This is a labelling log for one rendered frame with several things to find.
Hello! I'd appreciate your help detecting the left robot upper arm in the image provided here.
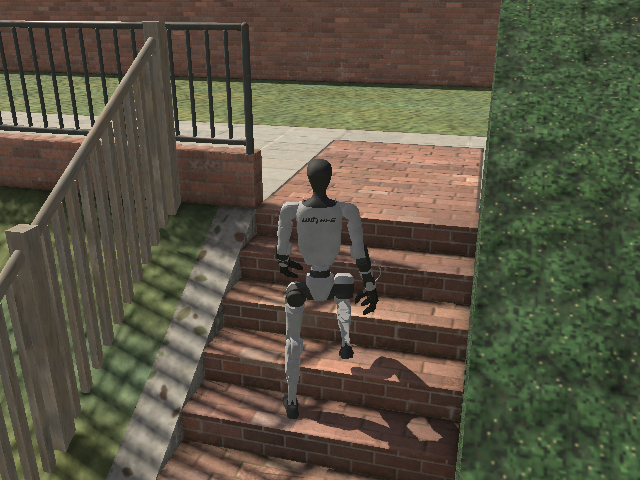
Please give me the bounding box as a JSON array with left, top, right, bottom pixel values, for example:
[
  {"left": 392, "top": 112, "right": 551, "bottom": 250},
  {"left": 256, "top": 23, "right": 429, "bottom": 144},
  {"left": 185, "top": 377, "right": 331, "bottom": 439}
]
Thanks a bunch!
[{"left": 277, "top": 202, "right": 299, "bottom": 256}]

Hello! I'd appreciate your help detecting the robot left forearm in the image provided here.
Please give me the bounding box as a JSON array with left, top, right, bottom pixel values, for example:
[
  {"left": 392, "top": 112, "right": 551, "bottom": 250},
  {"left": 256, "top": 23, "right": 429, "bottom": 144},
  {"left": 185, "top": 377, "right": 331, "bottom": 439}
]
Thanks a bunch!
[{"left": 275, "top": 241, "right": 290, "bottom": 267}]

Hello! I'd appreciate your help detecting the robot right forearm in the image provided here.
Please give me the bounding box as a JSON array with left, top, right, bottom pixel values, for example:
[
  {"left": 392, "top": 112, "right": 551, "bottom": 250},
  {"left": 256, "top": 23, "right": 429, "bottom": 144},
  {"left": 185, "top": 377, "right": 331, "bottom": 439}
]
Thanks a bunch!
[{"left": 356, "top": 244, "right": 376, "bottom": 291}]

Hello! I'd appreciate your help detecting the right robot hand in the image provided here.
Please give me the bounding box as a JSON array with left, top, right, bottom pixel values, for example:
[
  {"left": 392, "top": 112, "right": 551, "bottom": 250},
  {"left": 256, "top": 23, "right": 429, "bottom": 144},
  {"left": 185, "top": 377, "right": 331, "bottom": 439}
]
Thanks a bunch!
[{"left": 355, "top": 287, "right": 379, "bottom": 315}]

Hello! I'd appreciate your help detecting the right robot foot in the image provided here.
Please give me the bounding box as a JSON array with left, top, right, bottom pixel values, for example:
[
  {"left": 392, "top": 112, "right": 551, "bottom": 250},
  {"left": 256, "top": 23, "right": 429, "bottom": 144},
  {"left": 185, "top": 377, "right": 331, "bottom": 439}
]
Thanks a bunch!
[{"left": 339, "top": 343, "right": 354, "bottom": 359}]

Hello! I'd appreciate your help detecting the right robot upper arm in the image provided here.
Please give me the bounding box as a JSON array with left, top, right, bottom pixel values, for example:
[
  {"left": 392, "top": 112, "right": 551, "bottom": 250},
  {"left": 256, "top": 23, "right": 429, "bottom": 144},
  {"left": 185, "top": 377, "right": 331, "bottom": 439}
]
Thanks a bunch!
[{"left": 340, "top": 202, "right": 366, "bottom": 259}]

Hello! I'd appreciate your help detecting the left robot hand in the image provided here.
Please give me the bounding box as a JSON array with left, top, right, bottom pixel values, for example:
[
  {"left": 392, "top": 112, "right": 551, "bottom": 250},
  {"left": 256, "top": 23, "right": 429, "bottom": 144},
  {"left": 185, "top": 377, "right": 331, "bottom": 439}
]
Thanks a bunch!
[{"left": 279, "top": 259, "right": 303, "bottom": 278}]

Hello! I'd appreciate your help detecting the robot torso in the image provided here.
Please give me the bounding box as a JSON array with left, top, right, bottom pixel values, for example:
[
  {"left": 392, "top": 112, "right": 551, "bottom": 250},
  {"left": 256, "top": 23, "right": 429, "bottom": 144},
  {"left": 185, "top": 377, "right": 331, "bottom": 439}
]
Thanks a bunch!
[{"left": 296, "top": 197, "right": 343, "bottom": 301}]

